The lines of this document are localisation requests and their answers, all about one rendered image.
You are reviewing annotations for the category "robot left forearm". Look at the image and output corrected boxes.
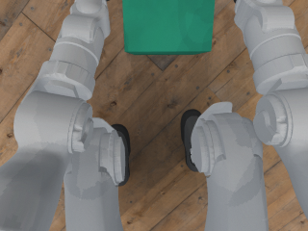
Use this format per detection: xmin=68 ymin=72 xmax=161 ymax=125
xmin=13 ymin=0 xmax=111 ymax=139

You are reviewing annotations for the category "left robot foot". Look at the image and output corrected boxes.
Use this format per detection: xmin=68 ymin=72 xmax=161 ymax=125
xmin=111 ymin=124 xmax=131 ymax=187

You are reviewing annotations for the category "left robot upper arm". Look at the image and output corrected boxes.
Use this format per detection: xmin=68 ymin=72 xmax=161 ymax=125
xmin=0 ymin=90 xmax=94 ymax=231

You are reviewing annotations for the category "carton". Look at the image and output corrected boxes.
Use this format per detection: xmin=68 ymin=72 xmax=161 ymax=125
xmin=122 ymin=0 xmax=216 ymax=55

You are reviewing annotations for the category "right robot thigh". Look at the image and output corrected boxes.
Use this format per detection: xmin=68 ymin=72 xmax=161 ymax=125
xmin=192 ymin=112 xmax=269 ymax=231

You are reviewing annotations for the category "robot right forearm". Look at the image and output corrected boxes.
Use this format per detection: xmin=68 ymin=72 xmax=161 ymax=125
xmin=234 ymin=0 xmax=308 ymax=95

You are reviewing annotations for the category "right robot upper arm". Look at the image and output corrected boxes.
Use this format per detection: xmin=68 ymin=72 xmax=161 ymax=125
xmin=252 ymin=87 xmax=308 ymax=220

